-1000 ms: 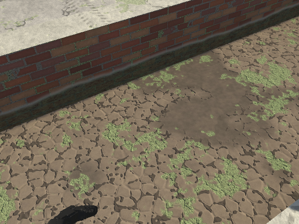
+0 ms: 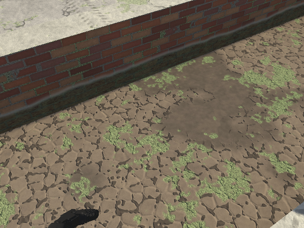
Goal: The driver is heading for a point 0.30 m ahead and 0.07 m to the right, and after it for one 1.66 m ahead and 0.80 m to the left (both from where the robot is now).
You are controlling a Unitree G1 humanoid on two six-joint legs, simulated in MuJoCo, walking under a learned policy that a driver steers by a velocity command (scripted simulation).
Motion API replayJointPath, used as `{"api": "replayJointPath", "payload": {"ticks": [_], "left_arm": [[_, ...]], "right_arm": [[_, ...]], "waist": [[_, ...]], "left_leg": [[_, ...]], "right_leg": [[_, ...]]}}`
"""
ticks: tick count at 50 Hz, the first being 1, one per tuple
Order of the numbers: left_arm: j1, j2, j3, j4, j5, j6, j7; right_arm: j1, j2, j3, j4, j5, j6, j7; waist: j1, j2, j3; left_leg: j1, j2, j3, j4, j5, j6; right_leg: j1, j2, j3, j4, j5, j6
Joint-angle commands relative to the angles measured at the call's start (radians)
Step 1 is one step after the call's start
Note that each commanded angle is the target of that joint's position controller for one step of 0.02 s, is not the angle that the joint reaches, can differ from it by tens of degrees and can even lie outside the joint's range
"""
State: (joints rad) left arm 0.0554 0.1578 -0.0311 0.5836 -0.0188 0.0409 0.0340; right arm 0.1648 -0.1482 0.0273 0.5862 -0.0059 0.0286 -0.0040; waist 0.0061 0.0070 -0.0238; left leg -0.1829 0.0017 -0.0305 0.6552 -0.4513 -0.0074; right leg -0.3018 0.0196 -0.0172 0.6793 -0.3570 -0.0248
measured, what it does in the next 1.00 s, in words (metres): stands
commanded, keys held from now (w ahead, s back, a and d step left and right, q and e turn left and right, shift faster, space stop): w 0.04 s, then no key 0.96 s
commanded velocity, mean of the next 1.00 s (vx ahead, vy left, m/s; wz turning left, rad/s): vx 0.14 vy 0.00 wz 0.00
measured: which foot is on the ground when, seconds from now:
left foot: down 0.00-1.00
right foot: down 0.00-1.00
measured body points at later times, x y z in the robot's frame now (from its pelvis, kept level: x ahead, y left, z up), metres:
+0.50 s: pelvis +0.00 +0.00 +0.02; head +0.00 +0.00 +0.47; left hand +0.17 +0.23 -0.07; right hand +0.15 -0.20 -0.09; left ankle -0.06 +0.13 -0.72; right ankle +0.00 -0.11 -0.72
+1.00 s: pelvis -0.02 +0.01 +0.02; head -0.02 +0.00 +0.47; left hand +0.14 +0.25 -0.08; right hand +0.13 -0.21 -0.08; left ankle -0.06 +0.13 -0.72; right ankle +0.00 -0.11 -0.72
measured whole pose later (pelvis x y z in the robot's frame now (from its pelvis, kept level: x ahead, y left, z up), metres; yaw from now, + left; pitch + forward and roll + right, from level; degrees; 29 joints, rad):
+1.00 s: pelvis -0.02 +0.01 +0.02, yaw +0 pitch +0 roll +0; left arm 0.12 0.21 -0.02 0.73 -0.02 0.08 0.06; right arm 0.21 -0.18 0.02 0.64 0.00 0.02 0.00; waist 0.02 0.00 -0.01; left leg -0.14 -0.02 -0.03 0.42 -0.28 0.00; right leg -0.25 0.00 0.00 0.44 -0.19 -0.01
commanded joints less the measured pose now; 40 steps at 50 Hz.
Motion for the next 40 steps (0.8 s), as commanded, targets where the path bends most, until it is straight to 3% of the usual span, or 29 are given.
{"api": "replayJointPath", "payload": {"ticks": [1,2,3,4,5,6,7,8,9,10,11,12,13,14,15,16,18,25,40], "left_arm": [[-0.107,0.073,0.02,-0.096,-0.001,-0.019,0.005],[-0.117,0.075,0.02,-0.101,-0.002,-0.015,0.006],[-0.145,0.068,0.02,-0.108,-0.001,-0.019,-0.002],[-0.106,0.066,0.021,-0.098,0.009,-0.021,-0.004],[-0.037,0.072,0.018,-0.071,0.004,-0.022,0.005],[-0.07,0.08,0.019,-0.074,0.0,-0.019,0.008],[-0.081,0.082,0.019,-0.075,0.0,-0.016,0.01],[-0.126,0.072,0.018,-0.087,-0.004,-0.019,0.002],[-0.088,0.063,0.017,-0.075,0.007,-0.02,-0.001],[-0.073,0.062,0.015,-0.062,0.011,-0.023,-0.003],[-0.025,0.071,0.013,-0.038,0.004,-0.023,0.006],[-0.1,0.069,0.016,-0.053,0.004,-0.025,-0.001],[-0.074,0.063,0.015,-0.042,0.011,-0.025,-0.003],[-0.062,0.067,0.016,-0.028,0.01,-0.026,-0.004],[-0.031,0.087,0.017,-0.008,-0.002,-0.023,0.007],[-0.054,0.092,0.019,-0.007,-0.002,-0.02,0.011],[-0.053,0.097,0.02,0.003,-0.003,-0.016,0.015],[-0.029,0.111,0.026,0.041,-0.008,-0.014,0.022],[-0.017,0.14,0.034,0.064,-0.002,0.009,0.029]], "right_arm": [[-0.067,-0.059,-0.017,-0.089,0.004,-0.021,0.0],[-0.07,-0.055,-0.016,-0.089,0.003,-0.021,0.001],[-0.102,-0.072,-0.016,-0.107,-0.005,-0.012,-0.003],[-0.083,-0.082,-0.022,-0.103,-0.011,-0.007,-0.004],[-0.019,-0.067,-0.021,-0.072,0.0,-0.016,-0.003],[-0.029,-0.054,-0.016,-0.073,0.002,-0.02,0.001],[-0.032,-0.049,-0.014,-0.068,-0.002,-0.022,0.002],[-0.091,-0.062,-0.013,-0.096,-0.007,-0.013,-0.002],[-0.071,-0.064,-0.016,-0.09,-0.014,-0.008,-0.003],[-0.06,-0.061,-0.013,-0.086,-0.015,-0.007,-0.002],[0.003,-0.051,-0.013,-0.05,0.0,-0.017,0.0],[-0.073,-0.057,-0.012,-0.084,-0.009,-0.012,-0.001],[-0.062,-0.054,-0.011,-0.076,-0.014,-0.01,-0.002],[-0.054,-0.058,-0.012,-0.07,-0.013,-0.008,-0.002],[-0.006,-0.06,-0.016,-0.039,0.006,-0.016,-0.001],[-0.013,-0.062,-0.016,-0.034,0.008,-0.021,0.0],[-0.013,-0.066,-0.018,-0.021,0.01,-0.025,0.0],[-0.003,-0.078,-0.023,-0.001,0.016,-0.031,-0.004],[0.012,-0.1,-0.025,-0.008,0.012,-0.024,-0.002]], "waist": [[-0.006,-0.006,-0.064],[-0.006,-0.011,-0.048],[0.008,0.008,-0.009],[0.014,0.017,-0.06],[0.0,0.005,-0.148],[-0.007,-0.009,-0.066],[-0.007,-0.017,-0.036],[0.008,0.0,0.025],[0.016,0.007,-0.035],[0.015,0.005,-0.054],[-0.005,-0.011,-0.129],[0.009,0.0,0.003],[0.014,0.001,-0.054],[0.014,0.003,-0.06],[-0.007,-0.013,-0.104],[-0.007,-0.011,-0.049],[-0.004,-0.008,-0.036],[0.005,0.004,-0.066],[0.008,0.002,-0.047]], "left_leg": [[0.022,0.009,-0.032,-0.076,0.283,0.034],[0.011,0.009,-0.031,-0.079,0.271,0.033],[-0.012,0.027,-0.056,-0.068,0.471,0.033],[0.016,0.034,-0.064,-0.057,0.511,0.035],[0.062,0.016,-0.039,-0.071,0.29,0.034],[0.019,0.007,-0.036,-0.089,0.238,0.033],[0.0,0.006,-0.037,-0.102,0.207,0.034],[-0.039,0.022,-0.059,-0.093,0.407,0.03],[-0.013,0.033,-0.067,-0.094,0.447,0.029],[0.001,0.037,-0.069,-0.102,0.465,0.027],[0.058,0.027,-0.055,-0.143,0.279,0.023],[-0.02,0.037,-0.075,-0.144,0.443,0.02],[0.008,0.048,-0.081,-0.161,0.474,0.018],[0.022,0.05,-0.083,-0.176,0.487,0.016],[0.076,0.037,-0.068,-0.203,0.347,0.016],[0.05,0.039,-0.073,-0.22,0.35,0.018],[0.053,0.046,-0.077,-0.241,0.383,0.019],[0.067,0.057,-0.076,-0.271,0.465,0.022],[0.038,0.057,-0.076,-0.287,0.442,0.036]], "right_leg": [[0.003,-0.042,0.054,-0.126,0.21,-0.029],[-0.006,-0.043,0.059,-0.133,0.2,-0.03],[-0.019,-0.048,0.041,-0.079,0.382,-0.036],[-0.004,-0.049,0.038,-0.077,0.403,-0.039],[0.038,-0.049,0.058,-0.126,0.207,-0.036],[0.01,-0.052,0.075,-0.151,0.173,-0.037],[0.002,-0.057,0.088,-0.171,0.151,-0.04],[-0.011,-0.06,0.067,-0.119,0.347,-0.043],[0.015,-0.065,0.065,-0.124,0.365,-0.044],[0.026,-0.07,0.069,-0.134,0.376,-0.042],[0.058,-0.073,0.094,-0.199,0.208,-0.032],[0.028,-0.076,0.088,-0.17,0.375,-0.033],[0.065,-0.088,0.092,-0.19,0.396,-0.032],[0.076,-0.092,0.095,-0.204,0.41,-0.029],[0.085,-0.082,0.106,-0.241,0.282,-0.018],[0.077,-0.082,0.114,-0.26,0.278,-0.014],[0.089,-0.084,0.117,-0.279,0.295,-0.012],[0.139,-0.086,0.108,-0.29,0.348,-0.015],[0.113,-0.09,0.106,-0.297,0.304,-0.011]]}}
